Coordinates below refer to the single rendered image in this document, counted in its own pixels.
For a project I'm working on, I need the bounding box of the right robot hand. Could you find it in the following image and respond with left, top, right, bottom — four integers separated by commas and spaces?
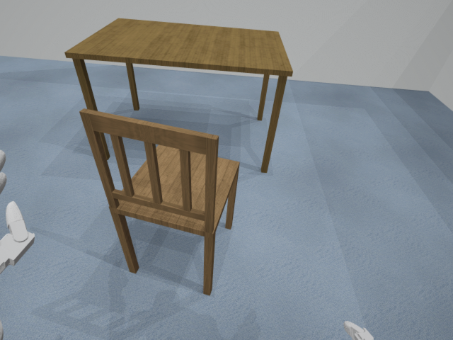
344, 321, 374, 340

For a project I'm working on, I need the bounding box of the left robot hand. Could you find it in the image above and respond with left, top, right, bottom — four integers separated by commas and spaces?
0, 150, 35, 274

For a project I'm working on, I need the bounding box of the chair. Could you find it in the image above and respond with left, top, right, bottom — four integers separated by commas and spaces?
79, 108, 240, 295

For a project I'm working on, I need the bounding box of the table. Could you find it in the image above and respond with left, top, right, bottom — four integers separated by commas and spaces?
65, 18, 293, 173

